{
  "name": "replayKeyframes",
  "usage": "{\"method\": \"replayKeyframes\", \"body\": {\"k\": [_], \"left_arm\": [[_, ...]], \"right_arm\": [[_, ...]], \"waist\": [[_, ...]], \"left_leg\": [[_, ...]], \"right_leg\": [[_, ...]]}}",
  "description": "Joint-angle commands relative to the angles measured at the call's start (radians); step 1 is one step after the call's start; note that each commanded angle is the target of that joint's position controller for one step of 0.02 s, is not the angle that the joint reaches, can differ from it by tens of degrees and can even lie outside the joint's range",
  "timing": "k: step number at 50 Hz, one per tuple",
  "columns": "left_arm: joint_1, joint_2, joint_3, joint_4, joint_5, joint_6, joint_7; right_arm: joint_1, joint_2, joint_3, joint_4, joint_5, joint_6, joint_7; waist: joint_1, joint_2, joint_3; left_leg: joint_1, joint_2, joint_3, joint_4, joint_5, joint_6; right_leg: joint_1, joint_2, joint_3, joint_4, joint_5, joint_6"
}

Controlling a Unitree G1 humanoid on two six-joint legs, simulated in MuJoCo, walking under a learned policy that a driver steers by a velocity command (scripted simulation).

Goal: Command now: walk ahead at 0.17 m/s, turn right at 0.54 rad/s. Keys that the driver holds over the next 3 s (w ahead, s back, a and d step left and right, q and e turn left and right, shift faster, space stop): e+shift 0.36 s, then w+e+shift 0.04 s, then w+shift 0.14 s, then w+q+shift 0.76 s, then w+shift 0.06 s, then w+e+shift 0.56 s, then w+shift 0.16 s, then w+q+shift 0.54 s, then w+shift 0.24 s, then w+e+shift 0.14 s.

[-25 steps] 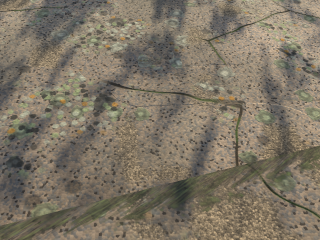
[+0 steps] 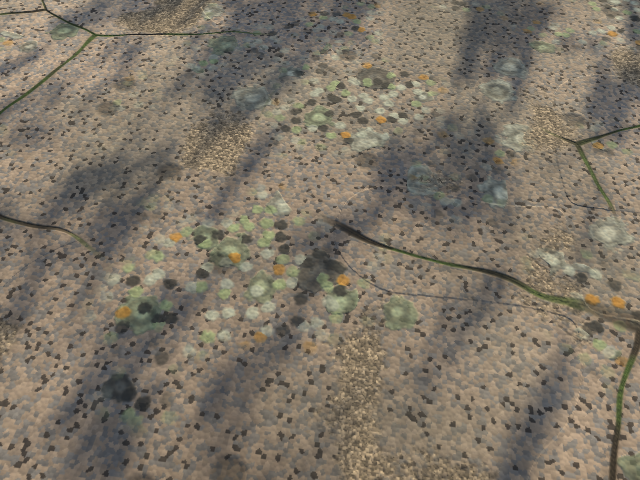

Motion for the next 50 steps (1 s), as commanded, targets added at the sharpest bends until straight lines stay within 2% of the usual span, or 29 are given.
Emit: {"method": "replayKeyframes", "body": {"k": [1,3,5,7,10,11,12,13,14,16,18,21,22,23,25,28,33,35,36,37,38,39,40,42,43,46,47,49,50], "left_arm": [[-0.148,0.157,0.043,-0.144,0.004,-0.051,-0.021],[-0.145,0.218,0.074,-0.184,0.011,-0.056,-0.026],[-0.090,0.199,0.072,-0.225,0.014,-0.039,-0.012],[-0.074,0.191,0.073,-0.266,0.006,-0.023,0.001],[-0.085,0.183,0.065,-0.308,0.005,0.010,0.002],[-0.062,0.142,0.046,-0.305,0.010,0.017,-0.002],[-0.025,0.054,0.012,-0.316,-0.002,0.015,-0.007],[0.004,-0.016,-0.010,-0.373,0.028,0.008,-0.004],[0.014,0.129,0.030,-0.322,0.041,0.012,0.005],[0.033,0.191,0.062,-0.289,0.025,0.029,0.038],[-0.038,0.137,0.039,-0.324,0.050,0.031,0.027],[-0.125,0.065,0.007,-0.335,0.028,0.040,-0.035],[-0.277,0.134,0.047,-0.403,-0.021,0.123,-0.018],[-0.251,0.117,0.039,-0.410,-0.019,0.155,-0.020],[-0.258,0.099,0.031,-0.420,-0.019,0.172,-0.022],[-0.324,0.100,0.032,-0.431,-0.013,0.156,-0.018],[-0.409,0.098,0.025,-0.453,-0.002,0.113,-0.010],[-0.275,0.075,0.022,-0.408,0.001,0.089,-0.002],[-0.099,0.105,0.041,-0.339,0.011,0.078,0.011],[0.128,0.186,0.068,-0.295,0.033,0.068,0.029],[0.151,0.280,0.085,-0.291,0.020,0.059,0.043],[0.082,0.226,0.072,-0.305,0.005,0.061,0.051],[-0.007,0.161,0.052,-0.308,0.001,0.061,0.051],[-0.110,0.096,0.038,-0.313,-0.011,0.049,0.059],[-0.104,0.087,0.038,-0.297,-0.012,0.043,0.063],[-0.058,0.105,0.048,-0.257,0.003,0.007,0.057],[-0.048,0.092,0.044,-0.245,0.005,-0.009,0.053],[-0.033,0.078,0.046,-0.197,-0.011,-0.039,0.058],[-0.048,0.075,0.045,-0.194,-0.006,-0.047,0.063]], "right_arm": [[0.189,-0.052,0.007,-0.051,0.036,0.013,-0.036],[0.137,-0.044,0.024,-0.058,0.057,0.051,-0.035],[0.097,-0.050,0.024,-0.077,0.046,0.070,-0.027],[0.055,-0.088,0.011,-0.091,0.053,0.058,-0.034],[0.061,-0.111,0.003,-0.098,0.091,0.028,-0.048],[0.105,-0.142,-0.011,-0.094,0.097,0.016,-0.048],[0.174,-0.208,-0.031,-0.088,0.109,-0.005,-0.060],[0.095,-0.248,-0.044,-0.127,0.081,-0.012,-0.056],[0.068,-0.209,-0.050,-0.130,0.046,-0.021,-0.064],[-0.059,-0.132,-0.025,-0.166,0.076,-0.033,-0.067],[-0.077,-0.111,-0.016,-0.191,0.084,-0.046,-0.084],[0.096,-0.131,-0.021,-0.146,0.050,-0.043,-0.097],[0.193,-0.155,-0.035,-0.060,0.083,0.009,-0.040],[0.239,-0.152,-0.034,-0.051,0.087,0.028,-0.015],[0.256,-0.161,-0.040,-0.032,0.079,0.028,0.004],[0.259,-0.178,-0.047,-0.010,0.069,0.018,0.007],[0.292,-0.207,-0.060,0.046,0.082,0.035,0.010],[0.262,-0.220,-0.063,0.057,0.104,0.047,0.007],[0.239,-0.197,-0.056,0.054,0.110,0.043,0.007],[0.182,-0.132,-0.033,0.009,0.107,0.035,0.011],[0.132,-0.044,-0.016,-0.053,0.107,0.033,0.005],[0.128,-0.093,-0.030,-0.045,0.101,0.037,-0.003],[0.154,-0.098,-0.037,-0.029,0.109,0.041,0.003],[0.196,-0.092,-0.043,0.003,0.091,0.072,0.014],[0.224,-0.083,-0.041,0.020,0.076,0.089,0.021],[0.159,-0.079,-0.050,0.000,0.075,0.115,0.046],[0.136,-0.099,-0.063,0.002,0.080,0.111,0.050],[0.118,-0.090,-0.071,0.019,0.068,0.105,0.064],[0.101,-0.080,-0.069,0.010,0.079,0.098,0.079]], "waist": [[-0.157,-0.023,-0.132],[-0.124,-0.026,-0.121],[-0.084,-0.047,-0.103],[-0.063,-0.080,-0.085],[-0.073,-0.080,-0.105],[-0.083,-0.065,-0.141],[-0.084,0.051,-0.235],[-0.041,0.276,-0.230],[-0.064,0.085,-0.118],[-0.010,0.072,-0.116],[-0.021,0.099,-0.114],[-0.131,0.077,-0.035],[-0.140,-0.030,-0.008],[-0.139,0.042,-0.035],[-0.137,0.131,-0.037],[-0.139,0.140,0.025],[-0.129,0.141,0.057],[-0.042,0.102,0.016],[0.041,0.028,-0.060],[0.162,-0.149,-0.202],[0.149,-0.297,-0.177],[0.105,-0.118,-0.110],[0.035,-0.099,-0.062],[-0.036,-0.140,-0.003],[-0.047,-0.160,-0.005],[-0.054,-0.114,0.053],[-0.070,-0.061,0.069],[-0.091,-0.080,0.099],[-0.108,-0.062,0.106]], "left_leg": [[0.214,0.043,0.051,-0.260,0.025,-0.005],[0.258,0.000,0.078,-0.376,0.102,-0.027],[0.236,-0.023,0.049,-0.466,0.218,-0.017],[0.206,-0.022,0.020,-0.566,0.259,-0.002],[0.337,-0.027,0.030,-0.854,0.434,0.054],[0.465,0.044,-0.003,-0.887,0.585,0.130],[0.641,0.243,-0.181,-0.906,0.863,0.310],[0.761,0.529,-0.505,-0.938,1.034,0.588],[0.678,0.513,-0.391,-0.960,1.037,0.527],[0.533,0.349,-0.124,-0.963,0.909,0.366],[0.427,0.282,0.014,-0.951,0.967,0.326],[0.471,0.279,0.037,-1.074,0.371,0.313],[0.506,0.283,0.040,-0.981,0.555,0.245],[0.548,0.283,0.049,-0.949,0.632,0.236],[0.517,0.297,0.053,-0.967,0.503,0.235],[0.439,0.321,0.011,-1.056,0.199,0.252],[0.393,0.310,-0.002,-1.028,0.295,0.287],[0.287,0.272,0.037,-0.922,0.444,0.275],[0.148,0.210,0.093,-0.736,0.547,0.252],[-0.066,0.112,0.172,-0.378,0.359,0.214],[-0.360,-0.025,0.128,-0.127,0.013,0.196],[-0.367,0.017,-0.013,-0.065,0.104,0.204],[-0.314,0.049,-0.010,-0.085,0.165,0.198],[-0.235,0.093,0.050,-0.102,0.244,0.150],[-0.202,0.092,0.065,-0.051,0.282,0.138],[-0.249,0.112,0.066,-0.025,0.461,0.140],[-0.263,0.098,0.061,-0.107,0.562,0.147],[-0.308,0.109,0.009,-0.213,0.715,0.162],[-0.235,0.093,0.063,-0.324,0.820,0.161]], "right_leg": [[-0.083,-0.215,0.319,-0.154,0.596,-0.232],[-0.094,-0.182,0.322,-0.160,0.424,-0.189],[-0.056,-0.185,0.401,-0.157,0.171,-0.168],[0.012,-0.216,0.474,-0.131,0.034,-0.171],[0.046,-0.195,0.508,-0.013,0.087,-0.123],[-0.004,-0.161,0.502,0.042,0.026,-0.066],[-0.075,-0.090,0.426,0.181,-0.191,0.014],[-0.386,0.035,0.206,0.368,-0.537,0.128],[-0.416,-0.066,0.162,0.543,-0.575,0.159],[-0.287,-0.111,0.082,0.678,-0.442,0.192],[-0.227,-0.121,-0.004,0.816,-0.370,0.215],[-0.360,-0.205,-0.014,0.732,-0.191,0.207],[-0.424,-0.191,-0.047,0.725,-0.175,0.168],[-0.436,-0.189,-0.031,0.689,-0.191,0.152],[-0.411,-0.199,-0.016,0.607,-0.179,0.127],[-0.358,-0.188,0.018,0.448,-0.141,0.101],[-0.168,-0.179,-0.109,0.234,-0.290,0.084],[0.107,-0.127,-0.147,0.099,-0.203,0.066],[0.392,-0.123,-0.116,0.088,-0.185,0.050],[0.678,-0.344,0.137,0.019,-0.416,0.014],[0.701,-0.519,0.417,-0.120,-0.594,0.009],[0.554,-0.530,0.392,-0.100,-0.526,0.009],[0.463,-0.492,0.280,-0.100,-0.420,0.030],[0.343,-0.427,0.120,-0.157,-0.262,0.048],[0.314,-0.412,0.072,-0.157,-0.141,0.038],[0.278,-0.428,-0.030,-0.173,-0.023,0.003],[0.266,-0.387,-0.076,-0.173,-0.063,0.017],[0.318,-0.396,-0.115,-0.121,-0.031,0.053],[0.219,-0.364,-0.183,-0.134,-0.109,0.051]]}}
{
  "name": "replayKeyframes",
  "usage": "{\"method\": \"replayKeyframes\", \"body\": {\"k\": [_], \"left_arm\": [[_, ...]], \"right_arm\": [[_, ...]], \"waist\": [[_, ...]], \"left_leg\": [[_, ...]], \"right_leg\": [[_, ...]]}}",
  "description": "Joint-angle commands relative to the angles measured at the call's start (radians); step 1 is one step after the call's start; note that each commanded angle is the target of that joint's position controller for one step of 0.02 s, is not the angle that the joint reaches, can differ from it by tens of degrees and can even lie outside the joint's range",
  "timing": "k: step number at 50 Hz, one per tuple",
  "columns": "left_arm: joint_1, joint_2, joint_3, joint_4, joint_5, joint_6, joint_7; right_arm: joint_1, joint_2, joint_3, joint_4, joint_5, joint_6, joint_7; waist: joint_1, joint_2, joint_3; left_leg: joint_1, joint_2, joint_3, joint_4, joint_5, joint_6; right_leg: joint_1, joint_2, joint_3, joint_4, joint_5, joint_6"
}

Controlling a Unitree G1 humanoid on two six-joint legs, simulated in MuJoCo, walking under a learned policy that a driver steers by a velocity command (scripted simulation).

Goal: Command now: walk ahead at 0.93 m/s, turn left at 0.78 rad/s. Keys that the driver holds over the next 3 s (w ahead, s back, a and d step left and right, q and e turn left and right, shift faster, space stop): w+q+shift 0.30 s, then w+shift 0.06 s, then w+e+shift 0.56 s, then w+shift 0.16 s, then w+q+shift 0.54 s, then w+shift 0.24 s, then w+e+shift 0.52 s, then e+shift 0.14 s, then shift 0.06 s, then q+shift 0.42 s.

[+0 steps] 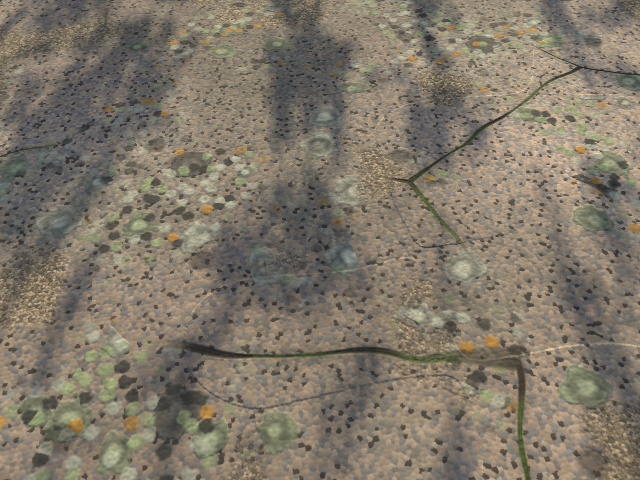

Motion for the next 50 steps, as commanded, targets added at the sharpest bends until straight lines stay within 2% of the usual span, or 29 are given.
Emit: {"method": "replayKeyframes", "body": {"k": [1,3,6,10,12,14,15,16,17,18,19,20,21,22,23,24,26,29,32,34,35,36,37,38,40,41,44,47,50], "left_arm": [[-0.060,0.064,0.011,-0.019,0.001,-0.053,0.016],[-0.010,0.067,0.007,0.005,0.016,-0.056,0.036],[0.135,0.079,0.004,0.060,0.044,-0.054,0.040],[0.278,0.071,-0.013,0.127,0.036,-0.025,0.060],[0.252,0.045,-0.031,0.145,0.008,-0.004,0.069],[0.244,0.090,-0.028,0.152,-0.015,0.013,0.069],[0.205,0.099,-0.031,0.141,-0.016,0.024,0.063],[0.100,0.089,-0.015,0.135,-0.022,0.037,0.049],[-0.008,0.066,-0.009,0.078,-0.011,0.026,0.038],[0.066,0.051,-0.026,-0.008,-0.035,0.015,0.034],[0.048,0.075,-0.034,-0.003,-0.017,0.011,0.033],[0.011,0.084,-0.037,-0.023,0.000,0.013,0.030],[-0.009,0.084,-0.036,-0.010,0.022,0.025,0.020],[-0.012,0.101,-0.023,-0.003,0.031,0.029,0.016],[-0.096,0.054,-0.034,-0.032,0.004,0.053,0.005],[-0.093,0.014,-0.038,-0.032,0.011,0.068,-0.007],[-0.002,-0.018,-0.036,0.016,0.005,0.063,-0.032],[-0.116,0.005,-0.022,0.019,-0.015,0.048,-0.049],[-0.242,0.015,-0.011,-0.020,-0.008,0.037,-0.052],[-0.090,0.047,0.015,0.020,-0.010,0.040,-0.052],[0.136,0.080,0.035,0.085,-0.005,0.044,-0.052],[0.305,0.188,0.077,0.123,-0.004,0.055,-0.038],[0.216,0.221,0.085,0.129,-0.014,0.080,-0.042],[0.123,0.217,0.083,0.090,-0.009,0.077,-0.049],[0.109,0.134,0.068,0.103,0.001,0.070,-0.031],[0.074,0.112,0.059,0.099,-0.003,0.061,-0.021],[0.027,0.112,0.047,0.072,-0.020,0.029,-0.012],[0.038,0.138,0.055,0.052,-0.024,0.009,-0.018],[0.087,0.127,0.055,0.066,-0.034,-0.001,-0.029]], "right_arm": [[-0.022,-0.027,-0.013,-0.048,-0.008,-0.011,0.037],[-0.070,-0.022,-0.011,-0.049,-0.018,-0.004,0.055],[-0.188,-0.015,-0.004,-0.073,-0.030,-0.009,0.062],[-0.384,0.015,0.019,-0.121,-0.053,-0.045,0.045],[-0.344,0.037,0.032,-0.079,-0.060,-0.045,0.032],[-0.035,0.008,0.014,0.034,-0.058,-0.032,0.011],[0.165,-0.047,-0.010,0.112,-0.059,-0.037,0.000],[0.323,-0.124,-0.046,0.181,-0.055,-0.038,-0.024],[0.395,-0.250,-0.076,0.211,-0.029,-0.040,-0.045],[0.401,-0.280,-0.071,0.205,-0.008,-0.041,-0.053],[0.391,-0.211,-0.057,0.193,-0.001,-0.030,-0.057],[0.349,-0.193,-0.056,0.194,-0.020,-0.019,-0.073],[0.238,-0.152,-0.039,0.175,-0.023,-0.025,-0.078],[0.181,-0.089,-0.012,0.151,-0.019,-0.063,-0.073],[0.041,-0.080,0.003,0.146,-0.007,-0.096,-0.072],[-0.042,-0.096,0.001,0.136,-0.018,-0.126,-0.069],[-0.079,-0.069,0.009,0.155,-0.007,-0.169,-0.062],[0.030,-0.057,0.009,0.184,0.024,-0.174,-0.045],[0.114,-0.104,0.004,0.206,0.002,-0.147,-0.060],[0.078,-0.134,-0.002,0.186,-0.033,-0.120,-0.077],[0.018,-0.143,-0.004,0.159,-0.033,-0.103,-0.081],[-0.017,-0.111,0.006,0.131,-0.013,-0.104,-0.072],[0.002,0.016,0.031,0.061,0.010,-0.129,-0.040],[-0.062,-0.008,0.050,0.009,-0.003,-0.148,-0.044],[-0.118,-0.018,0.056,0.005,-0.009,-0.164,-0.045],[-0.136,-0.009,0.060,-0.006,-0.027,-0.152,-0.045],[-0.136,-0.007,0.073,-0.010,-0.049,-0.101,-0.041],[-0.291,-0.006,0.086,-0.078,-0.031,-0.094,-0.031],[-0.373,0.020,0.099,-0.109,-0.017,-0.104,-0.020]], "waist": [[-0.062,-0.123,0.100],[-0.036,-0.071,0.096],[0.030,-0.037,0.196],[0.134,-0.019,0.281],[0.095,-0.021,0.248],[-0.039,-0.068,0.032],[-0.138,-0.070,-0.041],[-0.256,0.053,-0.051],[-0.258,0.144,-0.046],[-0.179,0.085,-0.307],[-0.176,-0.132,-0.379],[-0.155,-0.115,-0.261],[-0.087,-0.165,-0.150],[-0.038,-0.192,-0.045],[0.069,-0.211,0.165],[0.114,-0.169,0.242],[0.153,-0.074,0.169],[0.046,-0.043,0.117],[-0.008,-0.054,0.140],[0.085,-0.002,0.009],[0.204,0.000,-0.108],[0.290,-0.130,-0.174],[0.132,-0.488,-0.221],[0.116,-0.360,-0.202],[0.072,-0.038,-0.061],[0.036,-0.007,-0.024],[-0.017,-0.038,0.021],[0.013,-0.056,0.094],[0.078,-0.099,0.095]], "left_leg": [[-0.007,0.037,-0.030,-0.157,0.333,0.012],[-0.006,0.031,0.001,-0.182,0.421,0.035],[-0.124,0.023,0.042,-0.225,0.358,0.067],[-0.237,0.016,0.159,-0.423,0.311,0.084],[0.032,-0.048,0.256,-0.509,0.382,0.089],[0.447,-0.111,0.280,-0.458,0.349,0.116],[0.674,-0.122,0.263,-0.466,0.288,0.146],[0.999,-0.015,0.070,-0.584,0.313,0.261],[1.202,0.073,0.025,-0.356,0.623,0.264],[1.450,0.269,-0.207,-0.244,0.797,0.363],[1.407,0.315,-0.330,-0.360,0.393,0.389],[1.243,0.363,-0.452,-0.593,-0.136,0.387],[1.018,0.348,-0.433,-0.710,-0.470,0.348],[0.758,0.391,-0.408,-0.713,-0.464,0.321],[0.292,0.330,-0.277,-0.867,-0.377,0.252],[0.034,0.255,-0.186,-0.907,-0.381,0.215],[0.015,0.162,0.007,-0.848,-0.175,0.174],[0.373,0.133,0.110,-0.860,-0.065,0.128],[0.669,0.153,0.174,-0.788,0.335,0.095],[0.773,0.165,0.226,-0.485,0.773,0.066],[0.677,0.147,0.251,-0.180,0.813,0.054],[0.436,0.054,0.276,0.266,0.570,0.011],[-0.006,-0.169,0.142,0.588,-0.477,-0.046],[-0.157,-0.113,-0.017,0.599,-0.475,-0.016],[-0.120,-0.001,-0.047,0.399,-0.385,-0.010],[-0.066,0.032,-0.051,0.313,-0.380,-0.023],[0.031,0.056,-0.026,0.140,-0.361,-0.082],[0.041,0.044,0.037,-0.131,-0.201,-0.135],[0.132,0.020,0.082,-0.381,0.032,-0.116]], "right_leg": [[-0.154,-0.261,0.093,-0.100,0.129,-0.027],[-0.143,-0.282,0.057,-0.035,0.039,-0.020],[-0.053,-0.313,0.024,0.055,0.105,0.000],[0.139,-0.335,-0.038,0.169,0.332,0.016],[0.030,-0.300,-0.124,0.278,0.585,0.040],[-0.016,-0.310,-0.110,0.659,1.018,0.021],[-0.132,-0.302,-0.075,0.924,1.043,0.017],[-0.454,-0.184,-0.064,1.427,0.416,0.029],[-0.797,-0.048,-0.001,1.722,-0.415,0.005],[-0.967,-0.124,0.184,1.669,-0.342,0.007],[-1.000,-0.156,0.226,1.587,-0.281,-0.008],[-1.116,-0.133,0.205,1.584,-0.249,-0.012],[-1.095,-0.164,0.199,1.509,-0.220,-0.012],[-0.994,-0.204,0.296,1.309,-0.093,-0.002],[-0.756,-0.265,0.323,0.982,-0.016,0.045],[-0.546,-0.271,0.349,0.772,0.079,0.059],[-0.348,-0.254,0.312,0.564,0.377,0.033],[-0.460,-0.217,0.216,0.419,0.508,-0.060],[-0.553,-0.115,0.121,0.316,0.352,-0.128],[-0.406,0.004,0.047,0.322,0.192,-0.162],[-0.152,0.062,0.027,0.305,0.140,-0.177],[0.064,-0.030,0.267,0.209,-0.078,-0.250],[0.278,-0.215,0.873,-0.048,-0.319,-0.370],[0.314,-0.274,1.036,-0.146,-0.315,-0.380],[0.098,-0.256,0.862,-0.135,-0.140,-0.301],[-0.012,-0.214,0.772,-0.139,-0.073,-0.271],[-0.185,-0.119,0.632,-0.190,0.041,-0.264],[-0.270,-0.078,0.566,-0.265,0.187,-0.264],[-0.228,-0.072,0.503,-0.300,0.385,-0.211]]}}
Over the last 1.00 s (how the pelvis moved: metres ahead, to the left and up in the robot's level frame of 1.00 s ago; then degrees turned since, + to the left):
0.27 -0.11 0.00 -17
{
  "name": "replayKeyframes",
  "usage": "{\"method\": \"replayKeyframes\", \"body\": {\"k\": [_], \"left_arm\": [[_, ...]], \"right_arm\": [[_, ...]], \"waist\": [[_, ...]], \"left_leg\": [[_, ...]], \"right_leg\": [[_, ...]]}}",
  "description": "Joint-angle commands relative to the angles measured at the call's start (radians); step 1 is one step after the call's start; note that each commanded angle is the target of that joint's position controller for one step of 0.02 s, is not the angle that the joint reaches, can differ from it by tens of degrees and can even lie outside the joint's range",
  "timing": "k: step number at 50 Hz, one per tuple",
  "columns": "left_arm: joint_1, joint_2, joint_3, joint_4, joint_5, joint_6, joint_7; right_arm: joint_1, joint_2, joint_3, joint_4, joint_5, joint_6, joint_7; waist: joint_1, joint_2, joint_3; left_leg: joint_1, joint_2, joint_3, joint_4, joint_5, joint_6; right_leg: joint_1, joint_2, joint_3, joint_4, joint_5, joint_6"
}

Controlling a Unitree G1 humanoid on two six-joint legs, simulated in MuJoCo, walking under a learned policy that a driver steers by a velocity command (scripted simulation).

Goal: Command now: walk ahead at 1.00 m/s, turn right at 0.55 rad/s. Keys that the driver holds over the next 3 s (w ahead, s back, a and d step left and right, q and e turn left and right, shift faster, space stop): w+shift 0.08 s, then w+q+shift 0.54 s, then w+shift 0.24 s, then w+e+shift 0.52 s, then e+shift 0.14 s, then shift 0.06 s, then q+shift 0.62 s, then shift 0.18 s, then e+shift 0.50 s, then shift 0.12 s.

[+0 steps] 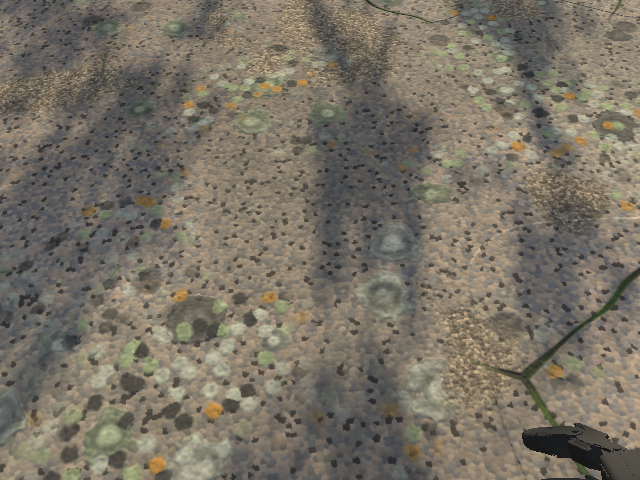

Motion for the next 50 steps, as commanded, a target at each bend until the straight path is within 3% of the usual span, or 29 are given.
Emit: {"method": "replayKeyframes", "body": {"k": [1,5,6,7,8,9,10,11,12,13,16,20,22,25,27,28,29,30,31,32,33,36,40,42,44,46,48,49,50], "left_arm": [[0.011,0.160,0.033,-0.050,-0.014,-0.032,-0.003],[-0.019,0.226,0.041,-0.047,0.003,-0.038,0.013],[-0.023,0.258,0.047,-0.043,0.021,-0.035,0.019],[-0.049,0.270,0.049,-0.042,0.043,-0.026,0.025],[-0.104,0.250,0.043,-0.051,0.062,-0.017,0.031],[-0.078,0.131,0.015,-0.084,0.044,-0.019,0.028],[0.040,0.060,-0.010,-0.112,-0.002,-0.043,0.000],[-0.066,0.118,-0.017,-0.115,0.021,-0.044,0.014],[-0.201,0.146,-0.019,-0.141,0.037,-0.052,0.011],[-0.290,0.144,-0.024,-0.171,0.052,-0.055,0.008],[-0.344,0.086,-0.052,-0.251,0.089,-0.024,-0.010],[-0.538,0.079,-0.089,-0.357,0.061,-0.018,-0.034],[-0.564,0.069,-0.096,-0.368,0.040,-0.019,-0.038],[-0.554,0.117,-0.079,-0.369,0.036,-0.018,-0.015],[-0.394,0.166,-0.051,-0.324,0.042,-0.025,0.009],[-0.235,0.200,-0.032,-0.288,0.048,-0.030,0.027],[-0.022,0.284,-0.002,-0.270,0.072,-0.030,0.051],[-0.038,0.344,0.011,-0.266,0.089,-0.022,0.047],[-0.119,0.276,0.015,-0.270,0.072,-0.012,0.043],[-0.182,0.169,-0.009,-0.274,0.063,-0.014,0.037],[-0.192,0.125,-0.019,-0.249,0.064,-0.018,0.029],[-0.138,0.086,-0.031,-0.164,0.048,-0.045,0.019],[-0.147,0.103,-0.029,-0.126,0.027,-0.065,0.009],[-0.155,0.133,-0.025,-0.119,0.019,-0.067,0.007],[-0.097,0.184,-0.020,-0.090,0.010,-0.066,0.002],[-0.063,0.243,-0.012,-0.061,0.008,-0.055,0.007],[-0.081,0.298,-0.004,-0.057,0.014,-0.032,0.022],[-0.059,0.244,-0.018,-0.074,0.019,-0.029,0.020],[0.092,0.051,-0.056,-0.118,-0.002,-0.026,0.007]], "right_arm": [[-0.140,-0.052,-0.006,-0.091,0.015,-0.013,0.007],[-0.048,-0.129,-0.038,-0.083,0.017,-0.022,-0.010],[0.057,-0.162,-0.055,-0.054,0.023,-0.021,-0.022],[0.244,-0.191,-0.073,-0.001,0.031,-0.018,-0.037],[0.477,-0.219,-0.090,0.066,0.031,-0.009,-0.054],[0.623,-0.298,-0.113,0.093,0.000,-0.007,-0.065],[0.561,-0.332,-0.127,0.120,0.006,-0.004,-0.040],[0.409,-0.241,-0.121,0.086,0.010,-0.003,-0.021],[0.369,-0.170,-0.108,0.079,0.022,-0.010,-0.014],[0.386,-0.129,-0.098,0.104,0.021,-0.010,-0.012],[0.451,-0.114,-0.085,0.173,0.037,-0.022,-0.033],[0.418,-0.161,-0.105,0.143,0.037,-0.035,-0.039],[0.427,-0.194,-0.121,0.138,0.051,-0.039,-0.025],[0.482,-0.203,-0.129,0.149,0.064,-0.031,-0.020],[0.496,-0.234,-0.137,0.156,0.057,-0.023,-0.024],[0.468,-0.244,-0.142,0.145,0.055,-0.024,-0.020],[0.434,-0.154,-0.119,0.108,0.054,-0.033,-0.021],[0.521,-0.035,-0.086,0.047,0.099,-0.029,-0.030],[0.475,-0.098,-0.086,0.059,0.069,-0.009,-0.041],[0.383,-0.119,-0.091,0.066,0.043,0.001,-0.034],[0.333,-0.103,-0.089,0.059,0.032,0.005,-0.021],[0.279,-0.039,-0.073,0.018,0.008,0.033,0.010],[0.103,-0.051,-0.054,-0.081,-0.002,0.037,0.034],[0.028,-0.057,-0.038,-0.112,0.003,0.029,0.055],[-0.005,-0.060,-0.030,-0.119,0.008,0.024,0.058],[0.043,-0.104,-0.043,-0.099,-0.006,0.022,0.037],[0.383,-0.176,-0.078,0.005,-0.017,0.021,0.002],[0.525,-0.264,-0.106,0.043,-0.033,0.021,-0.021],[0.495,-0.363,-0.124,0.024,-0.056,0.008,-0.033]], "waist": [[0.025,-0.075,0.090],[-0.023,-0.097,-0.004],[-0.073,-0.115,-0.070],[-0.168,-0.129,-0.156],[-0.290,-0.114,-0.235],[-0.298,0.084,-0.339],[-0.160,0.439,-0.405],[-0.149,0.227,-0.230],[-0.164,0.037,-0.162],[-0.157,-0.064,-0.096],[-0.078,-0.011,0.000],[-0.078,0.002,0.092],[-0.101,0.026,0.064],[-0.116,0.023,0.021],[-0.041,-0.006,-0.104],[0.043,-0.008,-0.189],[0.127,-0.099,-0.329],[0.030,-0.385,-0.467],[0.009,-0.275,-0.344],[0.016,-0.143,-0.192],[0.001,-0.074,-0.097],[-0.065,-0.126,-0.018],[-0.101,-0.106,0.054],[-0.102,-0.079,0.079],[-0.097,-0.061,0.101],[-0.142,-0.083,0.041],[-0.322,-0.096,-0.156],[-0.359,-0.042,-0.262],[-0.197,0.248,-0.414]], "left_leg": [[0.165,-0.063,0.112,-0.199,0.225,0.017],[0.265,-0.128,0.127,-0.291,0.137,0.095],[0.341,-0.164,0.144,-0.270,0.047,0.114],[0.488,-0.190,0.162,-0.255,-0.043,0.133],[0.705,-0.139,0.134,-0.223,-0.119,0.159],[0.942,0.054,-0.178,-0.204,-0.453,0.240],[1.095,0.215,-0.855,-0.502,-0.576,0.378],[1.015,0.186,-0.825,-0.526,-0.617,0.384],[0.885,0.150,-0.658,-0.509,-0.498,0.367],[0.751,0.096,-0.542,-0.518,-0.366,0.335],[0.572,0.015,-0.437,-0.556,-0.204,0.336],[0.311,-0.050,-0.317,-0.677,-0.115,0.316],[0.240,-0.061,-0.289,-0.710,0.024,0.275],[0.426,-0.043,-0.301,-0.591,0.218,0.226],[0.503,-0.081,-0.258,-0.288,0.481,0.184],[0.392,-0.119,-0.243,-0.051,0.416,0.164],[0.247,-0.170,-0.177,0.275,0.108,0.158],[0.004,-0.240,-0.077,0.572,-0.427,0.137],[-0.124,-0.144,-0.045,0.654,-0.344,0.154],[-0.145,-0.101,-0.032,0.618,-0.265,0.154],[-0.119,-0.077,-0.031,0.569,-0.235,0.149],[-0.078,-0.049,-0.051,0.482,-0.261,0.134],[-0.122,-0.050,-0.029,0.251,-0.127,0.123],[0.073,-0.077,0.074,0.010,0.022,0.130],[0.206,-0.105,0.126,-0.077,0.061,0.152],[0.325,-0.157,0.161,-0.126,-0.002,0.174],[0.726,-0.186,0.121,-0.175,-0.080,0.191],[0.973,-0.034,-0.037,-0.171,-0.285,0.185],[1.184,0.303,-0.520,-0.271,-0.521,0.220]], "right_leg": [[-0.177,-0.203,0.140,-0.208,0.357,-0.110],[0.083,-0.254,0.092,-0.067,0.818,-0.050],[0.142,-0.260,0.067,0.063,1.014,-0.032],[0.138,-0.258,0.037,0.276,1.128,-0.020],[0.010,-0.229,-0.003,0.567,1.041,-0.010],[-0.267,-0.130,-0.063,1.020,0.601,0.018],[-0.603,0.038,-0.028,1.227,-0.156,0.057],[-0.760,-0.085,-0.020,1.245,-0.080,0.026],[-0.744,-0.138,-0.009,1.177,0.003,0.029],[-0.697,-0.163,-0.026,1.085,0.018,0.035],[-0.682,-0.205,-0.043,0.917,-0.051,0.097],[-0.524,-0.213,-0.121,0.493,0.119,0.162],[-0.309,-0.171,-0.158,0.368,0.315,0.164],[-0.260,-0.156,-0.139,0.260,0.335,0.147],[-0.077,-0.108,-0.158,0.219,0.186,0.122],[0.130,-0.168,-0.119,0.245,0.131,0.106],[0.339,-0.401,0.112,0.225,-0.208,0.072],[0.485,-0.666,0.646,0.032,-0.440,-0.028],[0.369,-0.630,0.686,-0.020,-0.552,-0.051],[0.236,-0.558,0.498,-0.009,-0.430,-0.039],[0.111,-0.508,0.351,-0.019,-0.219,-0.033],[-0.034,-0.429,0.138,-0.056,0.071,-0.014],[-0.085,-0.386,-0.076,-0.162,0.271,-0.005],[-0.200,-0.341,-0.197,-0.254,0.312,0.011],[-0.199,-0.369,-0.218,-0.289,0.500,-0.007],[-0.071,-0.378,-0.226,-0.147,0.954,-0.004],[-0.121,-0.355,-0.230,0.313,1.073,0.019],[-0.319,-0.283,-0.218,0.656,0.725,0.023],[-0.615,-0.148,-0.129,1.078,-0.245,0.036]]}}
Over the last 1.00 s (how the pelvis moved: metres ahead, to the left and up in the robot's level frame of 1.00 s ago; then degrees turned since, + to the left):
0.86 0.11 -0.17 1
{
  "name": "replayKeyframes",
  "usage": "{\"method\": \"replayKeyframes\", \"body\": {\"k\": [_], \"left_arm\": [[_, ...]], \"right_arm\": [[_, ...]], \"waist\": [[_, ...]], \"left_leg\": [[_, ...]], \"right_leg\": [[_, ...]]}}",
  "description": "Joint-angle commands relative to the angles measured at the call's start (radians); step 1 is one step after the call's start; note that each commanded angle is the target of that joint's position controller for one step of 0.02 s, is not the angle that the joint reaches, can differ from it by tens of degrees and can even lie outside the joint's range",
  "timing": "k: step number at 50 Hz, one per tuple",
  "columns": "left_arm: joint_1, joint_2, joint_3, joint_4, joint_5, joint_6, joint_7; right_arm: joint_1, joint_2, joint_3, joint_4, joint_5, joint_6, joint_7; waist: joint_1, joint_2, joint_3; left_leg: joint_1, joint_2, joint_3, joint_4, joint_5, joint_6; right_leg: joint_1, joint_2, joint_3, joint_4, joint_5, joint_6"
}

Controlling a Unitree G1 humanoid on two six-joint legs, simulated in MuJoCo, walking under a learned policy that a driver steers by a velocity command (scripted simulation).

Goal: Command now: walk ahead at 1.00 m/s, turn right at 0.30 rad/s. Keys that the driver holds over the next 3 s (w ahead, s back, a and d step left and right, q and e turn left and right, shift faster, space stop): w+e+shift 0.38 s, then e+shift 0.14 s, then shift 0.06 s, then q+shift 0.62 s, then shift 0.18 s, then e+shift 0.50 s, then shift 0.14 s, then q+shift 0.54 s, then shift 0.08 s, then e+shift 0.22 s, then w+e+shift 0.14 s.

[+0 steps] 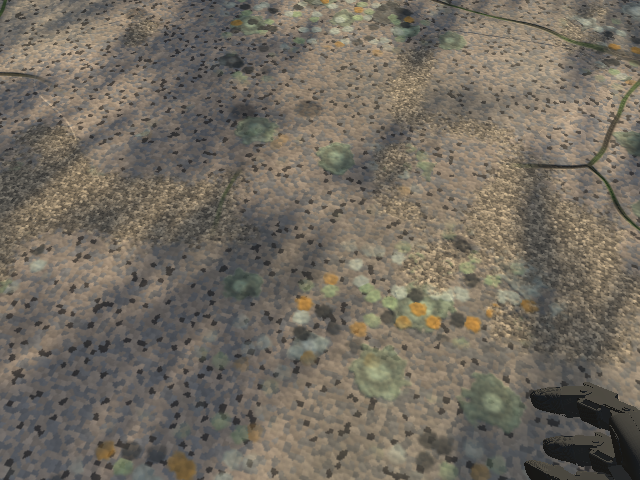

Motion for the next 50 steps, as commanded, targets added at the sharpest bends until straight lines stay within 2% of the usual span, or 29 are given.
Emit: {"method": "replayKeyframes", "body": {"k": [1,2,4,5,8,11,16,18,20,21,22,23,24,25,26,27,29,31,33,37,40,41,42,43,44,45,46,47,50], "left_arm": [[-0.085,0.143,0.024,-0.172,-0.027,-0.016,0.008],[-0.185,0.161,0.034,-0.188,-0.026,-0.012,0.009],[-0.183,0.107,0.023,-0.154,-0.010,0.007,-0.007],[-0.133,0.084,0.021,-0.142,0.000,0.026,-0.016],[-0.229,0.040,0.024,-0.165,0.007,0.068,-0.036],[-0.391,0.008,0.009,-0.240,0.006,0.067,-0.052],[-0.514,0.034,-0.002,-0.293,0.008,0.057,-0.078],[-0.394,0.085,0.012,-0.261,0.002,0.059,-0.071],[-0.034,0.169,0.055,-0.163,0.005,0.062,-0.048],[0.072,0.200,0.080,-0.126,0.006,0.062,-0.020],[-0.024,0.273,0.101,-0.125,-0.011,0.072,0.001],[-0.073,0.384,0.125,-0.176,0.023,0.075,-0.005],[-0.137,0.346,0.129,-0.226,0.012,0.077,0.000],[-0.183,0.273,0.111,-0.223,0.004,0.077,0.009],[-0.280,0.164,0.079,-0.296,-0.031,0.022,-0.019],[-0.360,0.167,0.075,-0.306,-0.034,-0.002,-0.026],[-0.410,0.159,0.071,-0.325,-0.034,-0.011,-0.014],[-0.368,0.146,0.068,-0.296,-0.032,-0.001,0.020],[-0.299,0.121,0.061,-0.270,-0.025,0.023,0.054],[-0.223,0.108,0.050,-0.234,-0.004,0.045,0.079],[-0.290,0.138,0.063,-0.259,0.011,0.056,0.091],[-0.334,0.140,0.066,-0.281,0.010,0.063,0.097],[-0.431,0.145,0.068,-0.318,0.011,0.070,0.100],[-0.459,0.102,0.056,-0.360,0.033,0.072,0.094],[-0.281,0.025,0.039,-0.385,0.031,0.076,0.063],[-0.206,0.106,0.038,-0.365,0.006,0.070,0.035],[-0.328,0.151,0.046,-0.378,-0.004,0.074,0.024],[-0.394,0.133,0.045,-0.393,0.011,0.081,0.024],[-0.403,0.086,0.040,-0.408,0.020,0.093,0.029]], "right_arm": [[0.528,-0.288,-0.104,0.075,0.002,0.006,-0.042],[0.439,-0.220,-0.087,0.099,0.010,-0.002,-0.045],[0.339,-0.128,-0.067,0.114,0.020,-0.019,-0.038],[0.340,-0.107,-0.061,0.121,0.029,-0.027,-0.040],[0.358,-0.054,-0.051,0.167,0.059,-0.056,-0.035],[0.374,-0.029,-0.046,0.193,0.056,-0.072,-0.033],[0.402,-0.110,-0.056,0.209,0.060,-0.074,-0.061],[0.406,-0.181,-0.073,0.197,0.053,-0.049,-0.082],[0.313,-0.234,-0.093,0.157,0.043,-0.008,-0.089],[0.296,-0.211,-0.093,0.158,0.048,0.000,-0.073],[0.292,-0.060,-0.058,0.119,0.037,-0.014,-0.052],[0.413,-0.058,-0.042,0.022,0.065,-0.028,-0.057],[0.367,-0.090,-0.031,0.018,0.050,-0.047,-0.065],[0.326,-0.105,-0.031,0.024,0.047,-0.053,-0.066],[0.249,-0.128,-0.054,-0.022,0.094,-0.078,-0.069],[0.273,-0.146,-0.062,-0.004,0.094,-0.073,-0.074],[0.286,-0.156,-0.076,0.000,0.074,-0.042,-0.080],[0.215,-0.070,-0.055,-0.025,0.051,-0.037,-0.080],[0.185,-0.004,-0.033,-0.013,0.060,-0.041,-0.065],[0.057,-0.031,-0.037,-0.026,0.081,-0.049,-0.017],[0.115,-0.124,-0.078,-0.036,0.080,-0.058,0.010],[0.228,-0.143,-0.092,-0.009,0.079,-0.062,0.015],[0.422,-0.155,-0.105,0.037,0.079,-0.066,0.013],[0.529,-0.178,-0.109,0.054,0.076,-0.067,0.004],[0.407,-0.229,-0.104,-0.006,0.017,-0.052,-0.009],[0.281,-0.220,-0.115,-0.066,0.028,-0.027,-0.027],[0.230,-0.152,-0.099,-0.102,0.047,0.000,-0.047],[0.208,-0.132,-0.088,-0.110,0.067,0.022,-0.055],[0.184,-0.151,-0.095,-0.127,0.083,0.048,-0.062]], "waist": [[-0.276,0.125,-0.451],[-0.227,0.056,-0.215],[-0.143,0.024,-0.045],[-0.104,0.069,-0.042],[-0.078,0.030,0.044],[-0.077,0.058,0.105],[-0.061,0.001,0.109],[0.010,0.057,0.008],[0.187,0.068,-0.157],[0.214,-0.021,-0.178],[0.079,-0.302,-0.058],[-0.017,-0.298,-0.314],[-0.009,-0.081,-0.324],[-0.056,0.048,-0.147],[-0.091,0.116,-0.136],[-0.150,0.130,-0.089],[-0.186,0.116,-0.024],[-0.149,0.066,-0.011],[-0.086,-0.015,-0.098],[0.005,-0.085,-0.096],[-0.049,-0.120,-0.093],[-0.106,-0.125,-0.122],[-0.218,-0.110,-0.172],[-0.255,0.058,-0.233],[-0.090,0.279,-0.302],[-0.082,0.186,-0.390],[-0.113,0.039,-0.270],[-0.096,-0.105,-0.163],[-0.057,-0.037,-0.072]], "left_leg": [[0.990,0.449,-0.812,-0.326,-0.520,0.063],[0.814,0.384,-0.617,-0.343,-0.433,0.050],[0.567,0.287,-0.360,-0.401,-0.179,0.014],[0.497,0.285,-0.288,-0.423,-0.130,0.015],[0.460,0.242,-0.097,-0.503,-0.002,-0.021],[0.427,0.185,0.099,-0.534,0.249,-0.039],[0.535,0.181,0.260,-0.508,0.777,-0.084],[0.640,0.208,0.255,-0.316,1.165,-0.100],[0.571,0.235,0.214,0.163,1.241,-0.085],[0.442,0.157,0.213,0.535,0.791,-0.096],[0.070,-0.054,0.166,0.941,-0.338,-0.139],[-0.192,-0.094,-0.047,1.158,-0.415,-0.166],[-0.236,-0.036,-0.141,1.092,-0.341,-0.147],[-0.214,0.005,-0.139,0.969,-0.289,-0.144],[-0.156,-0.014,-0.215,0.911,-0.310,-0.141],[-0.105,0.032,-0.222,0.831,-0.282,-0.153],[0.019,0.084,-0.178,0.629,-0.258,-0.174],[0.081,0.059,-0.064,0.392,-0.130,-0.184],[0.146,0.016,-0.016,0.158,0.138,-0.181],[0.113,-0.008,-0.026,-0.075,0.408,-0.136],[0.103,-0.056,-0.003,-0.089,0.242,-0.085],[0.165,-0.079,0.014,-0.094,0.191,-0.067],[0.328,-0.058,-0.023,-0.164,0.267,-0.027],[0.533,0.086,-0.244,-0.210,0.585,0.037],[0.761,0.317,-0.801,-0.226,0.669,0.274],[0.754,0.354,-0.900,-0.308,0.253,0.299],[0.599,0.291,-0.791,-0.329,-0.008,0.242],[0.432,0.219,-0.705,-0.375,-0.159,0.181],[0.203,0.059,-0.560,-0.403,-0.179,0.104]], "right_leg": [[-0.795,0.052,0.183,0.844,0.043,-0.105],[-0.855,-0.002,0.172,0.800,0.177,-0.106],[-0.782,-0.065,0.157,0.697,0.249,-0.093],[-0.726,-0.077,0.153,0.682,0.255,-0.080],[-0.807,-0.106,0.134,0.647,0.289,-0.070],[-0.846,-0.095,0.062,0.503,0.450,-0.072],[-0.667,0.017,-0.108,0.133,0.629,-0.146],[-0.520,0.103,-0.147,0.115,0.543,-0.173],[-0.166,0.154,-0.093,0.109,0.421,-0.218],[-0.004,0.138,-0.005,-0.002,0.434,-0.249],[0.090,0.000,0.220,0.040,0.876,-0.282],[0.343,-0.196,0.698,-0.099,0.955,-0.511],[0.289,-0.241,0.828,-0.242,0.759,-0.499],[0.081,-0.209,0.753,-0.287,0.735,-0.445],[-0.036,-0.167,0.786,-0.336,0.593,-0.417],[-0.172,-0.163,0.700,-0.331,0.686,-0.391],[-0.393,-0.082,0.490,-0.333,0.858,-0.331],[-0.494,0.027,0.294,-0.287,1.107,-0.243],[-0.429,0.094,0.174,-0.254,1.086,-0.159],[-0.256,0.019,0.164,-0.233,0.880,-0.076],[-0.186,-0.028,0.161,-0.084,1.030,-0.045],[-0.188,-0.030,0.153,0.029,1.138,-0.034],[-0.264,-0.003,0.122,0.253,1.135,-0.002],[-0.445,0.132,0.049,0.628,0.481,0.033],[-0.788,0.288,0.176,0.928,-0.205,0.105],[-0.841,0.198,0.315,0.996,-0.099,0.064],[-0.856,0.167,0.289,0.965,-0.018,0.043],[-0.840,0.141,0.261,0.873,0.042,0.032],[-0.714,0.115,0.222,0.539,0.105,0.040]]}}
Over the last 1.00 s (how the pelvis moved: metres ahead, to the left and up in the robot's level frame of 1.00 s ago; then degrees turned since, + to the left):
0.95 0.17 -0.03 23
